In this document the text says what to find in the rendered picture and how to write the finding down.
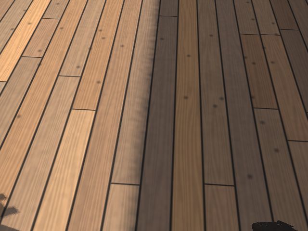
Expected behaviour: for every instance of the robot right hand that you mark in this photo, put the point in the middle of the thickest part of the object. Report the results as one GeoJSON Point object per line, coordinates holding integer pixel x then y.
{"type": "Point", "coordinates": [272, 226]}

